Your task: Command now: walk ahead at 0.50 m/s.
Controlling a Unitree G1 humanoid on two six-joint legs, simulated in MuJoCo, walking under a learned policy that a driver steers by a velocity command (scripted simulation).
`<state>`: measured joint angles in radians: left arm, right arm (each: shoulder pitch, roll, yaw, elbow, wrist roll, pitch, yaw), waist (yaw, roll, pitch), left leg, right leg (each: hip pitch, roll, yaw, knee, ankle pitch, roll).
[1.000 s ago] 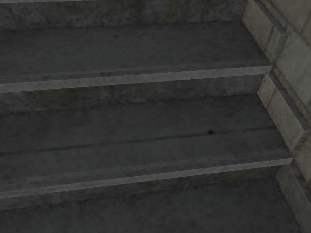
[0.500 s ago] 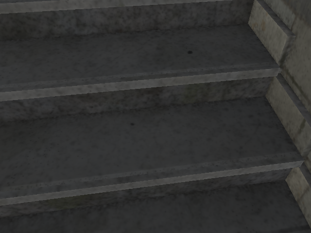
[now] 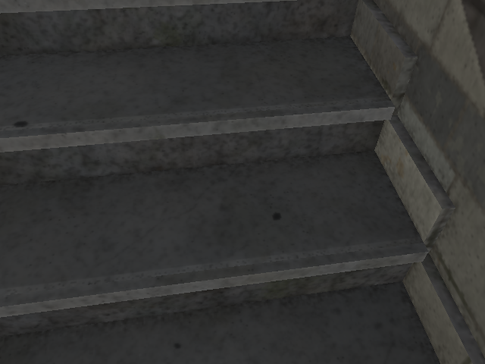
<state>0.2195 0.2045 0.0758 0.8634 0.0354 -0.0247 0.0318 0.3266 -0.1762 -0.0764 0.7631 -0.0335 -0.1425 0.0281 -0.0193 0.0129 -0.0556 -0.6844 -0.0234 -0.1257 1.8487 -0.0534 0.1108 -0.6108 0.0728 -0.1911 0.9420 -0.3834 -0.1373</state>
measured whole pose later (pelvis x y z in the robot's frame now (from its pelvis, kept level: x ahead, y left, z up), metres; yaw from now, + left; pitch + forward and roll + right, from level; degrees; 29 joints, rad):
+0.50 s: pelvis +0.31 +0.05 +0.16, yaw +11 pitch +2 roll +3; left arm 0.30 0.16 0.04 0.72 0.05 -0.12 -0.01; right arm 0.23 -0.20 -0.07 0.82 -0.02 -0.02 -0.01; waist 0.01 -0.01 -0.08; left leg -0.59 -0.16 0.13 0.97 -0.44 0.16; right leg -0.64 -0.01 0.06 1.84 -0.07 -0.08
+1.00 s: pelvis +0.61 +0.07 +0.34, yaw +26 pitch +2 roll -3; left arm 0.20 0.18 0.06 0.79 0.02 -0.07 0.04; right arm 0.19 -0.22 -0.10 0.67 -0.05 -0.06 0.03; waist -0.04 0.06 -0.04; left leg -0.71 -0.13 -0.15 1.79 -0.12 0.11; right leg -0.60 -0.01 -0.17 0.99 -0.43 -0.07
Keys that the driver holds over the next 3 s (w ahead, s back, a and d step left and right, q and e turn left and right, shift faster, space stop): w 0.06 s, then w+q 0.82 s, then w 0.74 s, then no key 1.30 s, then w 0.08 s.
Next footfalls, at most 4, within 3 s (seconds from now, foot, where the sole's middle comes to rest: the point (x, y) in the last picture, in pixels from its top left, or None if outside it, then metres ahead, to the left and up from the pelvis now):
0.36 left None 0.38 0.10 -0.54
0.84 right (235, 215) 0.74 0.02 -0.37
1.38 left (75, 97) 0.96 0.41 -0.21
1.90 right None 1.30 0.39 -0.04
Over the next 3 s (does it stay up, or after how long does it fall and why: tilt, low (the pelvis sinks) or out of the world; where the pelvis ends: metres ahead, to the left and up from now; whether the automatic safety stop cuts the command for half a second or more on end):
stays up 1.29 0.42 0.74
